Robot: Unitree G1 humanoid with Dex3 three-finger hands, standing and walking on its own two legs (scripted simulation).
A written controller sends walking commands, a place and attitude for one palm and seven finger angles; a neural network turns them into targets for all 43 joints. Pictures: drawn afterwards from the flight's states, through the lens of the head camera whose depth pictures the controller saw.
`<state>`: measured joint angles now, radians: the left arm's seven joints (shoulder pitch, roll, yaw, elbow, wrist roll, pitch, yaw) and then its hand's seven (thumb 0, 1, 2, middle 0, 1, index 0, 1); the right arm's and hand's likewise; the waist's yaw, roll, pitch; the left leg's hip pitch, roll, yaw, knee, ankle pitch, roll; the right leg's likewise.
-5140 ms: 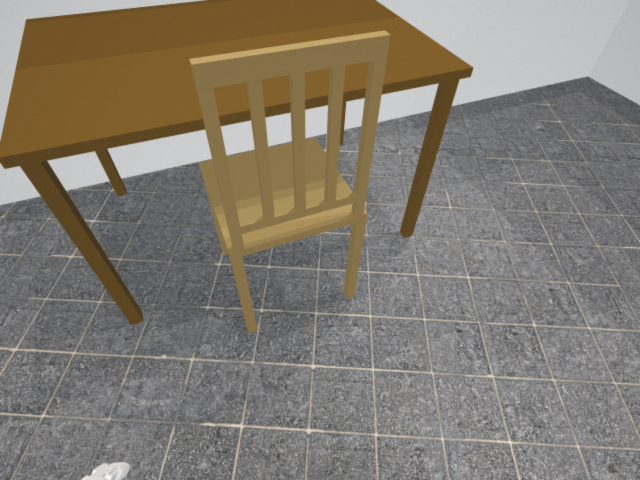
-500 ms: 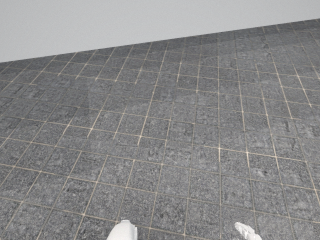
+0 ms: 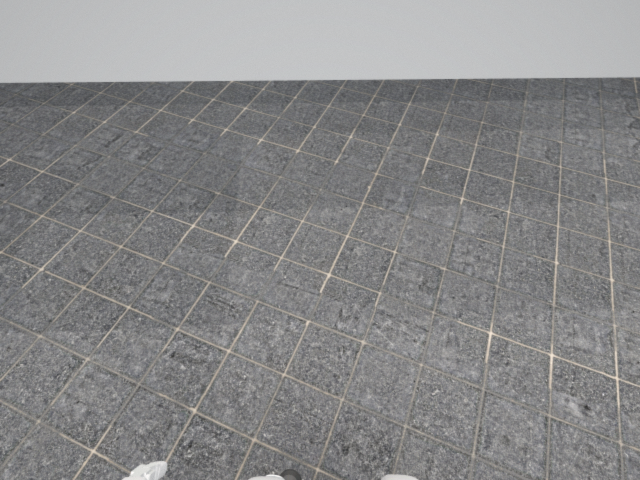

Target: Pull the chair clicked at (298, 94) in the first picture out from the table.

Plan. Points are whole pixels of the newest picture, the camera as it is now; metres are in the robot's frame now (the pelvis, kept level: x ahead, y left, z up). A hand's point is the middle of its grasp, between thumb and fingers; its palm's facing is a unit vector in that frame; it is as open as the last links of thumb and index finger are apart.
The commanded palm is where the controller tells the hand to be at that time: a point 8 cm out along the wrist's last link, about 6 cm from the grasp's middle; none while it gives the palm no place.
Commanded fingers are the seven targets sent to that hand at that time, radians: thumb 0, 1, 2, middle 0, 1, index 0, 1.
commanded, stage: turn to face it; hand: left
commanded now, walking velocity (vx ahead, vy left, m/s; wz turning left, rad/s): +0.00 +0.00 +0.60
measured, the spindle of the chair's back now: out of the picture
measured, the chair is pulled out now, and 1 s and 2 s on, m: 0.00 0.00 0.00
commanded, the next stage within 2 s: none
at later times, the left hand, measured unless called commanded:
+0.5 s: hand out of the picture -0.05 +0.15 -0.16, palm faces +0.36 -0.89 -0.27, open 7.4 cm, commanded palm none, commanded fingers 0.00 0.90 0.90 -0.20 -0.30 -0.20 -0.30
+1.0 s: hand out of the picture -0.01 +0.22 -0.14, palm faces +0.58 -0.76 -0.29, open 7.4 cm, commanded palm none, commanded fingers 0.00 0.90 0.90 -0.20 -0.30 -0.20 -0.30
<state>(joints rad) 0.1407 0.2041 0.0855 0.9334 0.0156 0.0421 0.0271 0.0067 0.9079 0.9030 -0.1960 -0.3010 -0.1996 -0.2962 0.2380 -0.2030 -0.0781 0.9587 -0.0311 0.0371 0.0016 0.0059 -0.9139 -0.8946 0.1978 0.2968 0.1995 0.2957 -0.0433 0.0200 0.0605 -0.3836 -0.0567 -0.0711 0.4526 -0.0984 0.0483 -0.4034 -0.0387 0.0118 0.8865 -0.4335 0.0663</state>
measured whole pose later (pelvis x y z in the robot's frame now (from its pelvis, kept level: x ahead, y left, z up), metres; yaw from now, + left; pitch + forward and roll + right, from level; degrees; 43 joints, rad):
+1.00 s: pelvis +0.00 -0.03 +0.00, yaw +37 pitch +0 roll +0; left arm 0.11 0.23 0.06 0.85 0.01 0.04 0.02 0.01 0.91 0.90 -0.20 -0.30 -0.20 -0.30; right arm 0.19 -0.23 -0.07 0.91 -0.03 0.05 0.01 0.01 -0.90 -0.89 0.20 0.30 0.20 0.30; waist -0.03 0.02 0.08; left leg -0.30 -0.06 -0.10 0.54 -0.24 0.01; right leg -0.35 -0.04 -0.01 0.73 -0.39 0.09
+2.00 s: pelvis -0.01 -0.05 -0.01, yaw +73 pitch +1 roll +1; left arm 0.13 0.21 0.05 0.85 0.00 0.02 0.03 0.01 0.91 0.90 -0.20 -0.30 -0.20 -0.30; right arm 0.23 -0.23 -0.07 0.93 -0.02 0.06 0.01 0.01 -0.90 -0.89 0.20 0.30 0.20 0.30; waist -0.04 0.05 0.05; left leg -0.36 -0.10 -0.16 0.56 -0.22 0.01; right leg -0.25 -0.02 -0.01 0.56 -0.32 0.04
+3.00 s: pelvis -0.05 -0.02 +0.00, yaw +93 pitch -2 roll +0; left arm 0.24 0.15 0.03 0.98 0.03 -0.03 0.00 0.01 0.91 0.90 -0.20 -0.30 -0.20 -0.30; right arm 0.39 -0.20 -0.05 1.10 -0.03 0.02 0.00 0.01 -0.91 -0.89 0.20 0.30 0.20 0.30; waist -0.02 0.04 0.00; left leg -0.28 -0.04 -0.01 0.74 -0.43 0.05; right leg -0.18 -0.03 -0.10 0.53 -0.32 -0.02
